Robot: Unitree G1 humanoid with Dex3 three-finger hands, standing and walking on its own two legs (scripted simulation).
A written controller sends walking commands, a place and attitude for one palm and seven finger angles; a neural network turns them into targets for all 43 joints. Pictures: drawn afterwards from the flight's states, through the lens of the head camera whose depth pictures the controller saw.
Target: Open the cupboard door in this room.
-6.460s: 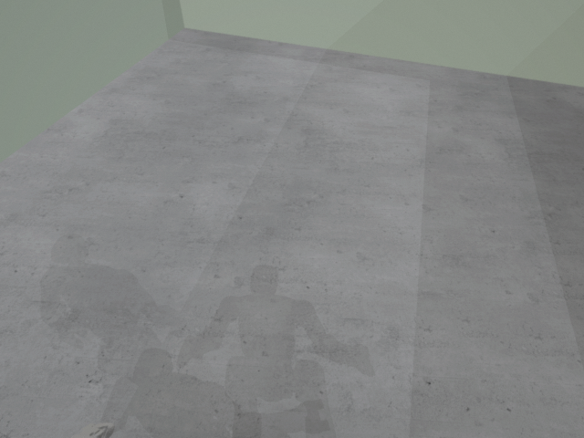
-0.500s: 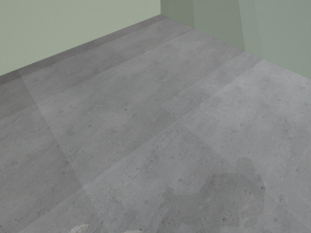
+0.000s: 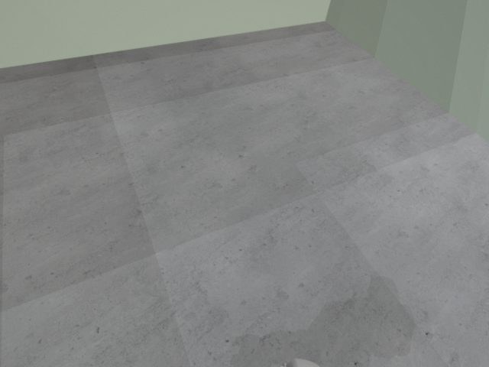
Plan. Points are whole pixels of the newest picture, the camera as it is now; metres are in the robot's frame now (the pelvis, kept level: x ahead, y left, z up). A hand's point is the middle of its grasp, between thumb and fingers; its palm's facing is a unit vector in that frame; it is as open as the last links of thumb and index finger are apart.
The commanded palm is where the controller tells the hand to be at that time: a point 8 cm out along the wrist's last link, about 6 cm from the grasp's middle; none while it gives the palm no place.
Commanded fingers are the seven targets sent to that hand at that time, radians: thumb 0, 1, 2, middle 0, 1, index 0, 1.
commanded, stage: turn or walk to find it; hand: left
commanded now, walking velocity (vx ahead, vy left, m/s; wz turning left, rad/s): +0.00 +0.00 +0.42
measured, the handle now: out of the picture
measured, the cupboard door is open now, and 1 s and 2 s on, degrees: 0 0 0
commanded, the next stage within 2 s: none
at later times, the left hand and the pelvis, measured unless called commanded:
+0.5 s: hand out of the picture +0.01 +0.16 -0.15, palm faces +0.23 -0.93 -0.27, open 7.4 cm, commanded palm none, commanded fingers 0.00 0.90 0.90 -0.20 -0.30 -0.20 -0.30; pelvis -0.02 -0.05 +0.00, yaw +14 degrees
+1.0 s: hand out of the picture -0.08 +0.21 -0.16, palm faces +0.45 -0.86 -0.26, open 7.4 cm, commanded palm none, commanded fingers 0.00 0.90 0.90 -0.20 -0.30 -0.20 -0.30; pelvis -0.05 -0.01 +0.00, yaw +25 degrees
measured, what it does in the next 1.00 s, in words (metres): steps on the spot, turning left: right foot, then left foot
